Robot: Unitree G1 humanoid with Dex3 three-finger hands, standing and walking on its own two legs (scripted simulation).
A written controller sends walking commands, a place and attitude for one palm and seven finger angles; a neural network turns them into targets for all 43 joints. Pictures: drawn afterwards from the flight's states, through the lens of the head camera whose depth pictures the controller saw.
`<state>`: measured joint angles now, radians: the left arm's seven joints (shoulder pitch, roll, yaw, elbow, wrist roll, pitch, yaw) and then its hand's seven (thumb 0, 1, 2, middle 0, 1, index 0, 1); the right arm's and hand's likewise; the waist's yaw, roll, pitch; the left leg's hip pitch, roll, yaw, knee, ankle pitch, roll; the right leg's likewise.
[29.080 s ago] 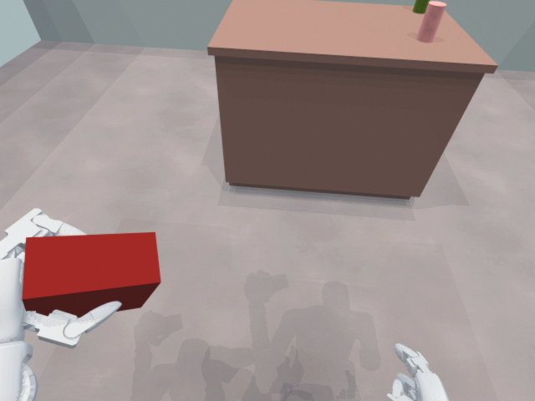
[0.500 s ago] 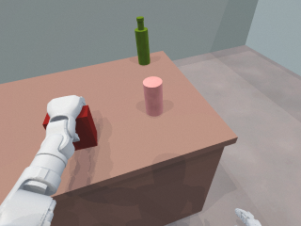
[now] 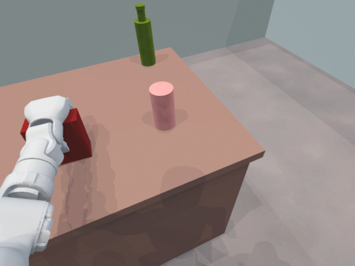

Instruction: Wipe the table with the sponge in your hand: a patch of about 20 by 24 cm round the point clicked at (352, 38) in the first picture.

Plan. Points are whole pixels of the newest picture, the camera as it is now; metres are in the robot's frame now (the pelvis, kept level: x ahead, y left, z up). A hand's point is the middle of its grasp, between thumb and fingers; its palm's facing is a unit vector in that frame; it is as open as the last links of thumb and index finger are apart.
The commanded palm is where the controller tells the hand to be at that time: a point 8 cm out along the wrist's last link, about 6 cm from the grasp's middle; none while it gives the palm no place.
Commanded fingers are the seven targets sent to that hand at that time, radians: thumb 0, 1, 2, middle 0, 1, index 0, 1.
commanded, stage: wipe forward along the middle lane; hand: left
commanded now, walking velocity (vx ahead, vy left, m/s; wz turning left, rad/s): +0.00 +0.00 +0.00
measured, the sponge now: (63, 144) +0.40 +0.31 +0.06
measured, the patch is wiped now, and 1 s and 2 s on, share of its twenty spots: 1.00 1.00 1.00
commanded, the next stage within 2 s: slide back across to the first lane in 0.18 s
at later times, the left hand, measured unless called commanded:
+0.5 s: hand (52, 121) +0.43 +0.33 +0.11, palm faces -0.06 -0.02 -1.00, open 10.1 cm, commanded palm +0.41 +0.34 +0.16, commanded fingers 0.00 0.10 1.30 -1.20 -1.60 -1.20 -1.60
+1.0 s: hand (31, 123) +0.42 +0.38 +0.12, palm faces -0.08 +0.00 -1.00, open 10.1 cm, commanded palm +0.40 +0.38 +0.17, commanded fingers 0.00 0.10 1.30 -1.20 -1.60 -1.20 -1.60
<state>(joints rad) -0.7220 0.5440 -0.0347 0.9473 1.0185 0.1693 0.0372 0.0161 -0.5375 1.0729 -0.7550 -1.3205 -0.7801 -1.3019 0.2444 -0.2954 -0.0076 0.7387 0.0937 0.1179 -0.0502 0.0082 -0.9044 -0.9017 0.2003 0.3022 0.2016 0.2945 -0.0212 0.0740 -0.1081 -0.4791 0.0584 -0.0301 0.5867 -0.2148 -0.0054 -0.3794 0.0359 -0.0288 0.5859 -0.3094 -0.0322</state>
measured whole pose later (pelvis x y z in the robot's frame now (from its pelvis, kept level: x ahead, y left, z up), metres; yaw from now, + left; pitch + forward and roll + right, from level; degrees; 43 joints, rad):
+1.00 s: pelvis +0.03 +0.04 +0.01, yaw +0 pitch +7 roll -1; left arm -0.63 0.62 0.04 0.79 1.03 0.15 -0.02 0.01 -0.52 1.07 -0.73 -1.35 -0.75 -1.33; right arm 0.19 -0.28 0.00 0.68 0.09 0.13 -0.03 0.01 -0.90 -0.90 0.20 0.30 0.20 0.29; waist 0.00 0.05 -0.09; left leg -0.44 0.02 -0.01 0.56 -0.24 0.01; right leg -0.31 0.00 -0.01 0.50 -0.31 0.01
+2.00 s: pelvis +0.03 +0.03 +0.01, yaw +1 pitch +3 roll -1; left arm -0.18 0.55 0.01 0.23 0.94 0.30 0.00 0.00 -0.48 1.05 -0.68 -1.38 -0.70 -1.37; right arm 0.13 -0.29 0.01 0.64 0.09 0.15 -0.02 0.01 -0.90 -0.90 0.20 0.30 0.20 0.29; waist 0.06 0.09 -0.08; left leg -0.35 0.02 -0.02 0.56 -0.26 0.00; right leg -0.22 -0.01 -0.02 0.50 -0.33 0.01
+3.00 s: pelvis +0.02 +0.02 +0.01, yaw +1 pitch -1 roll -1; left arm 0.09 0.52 -0.04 -0.11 0.92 0.39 -0.02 0.01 -0.47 1.05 -0.68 -1.38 -0.70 -1.37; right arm 0.06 -0.27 0.04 0.63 0.07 0.08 -0.04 0.01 -0.90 -0.90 0.20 0.30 0.20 0.29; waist 0.11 0.10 -0.05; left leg -0.28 0.02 -0.03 0.56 -0.25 -0.02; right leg -0.16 0.00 -0.03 0.52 -0.34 -0.01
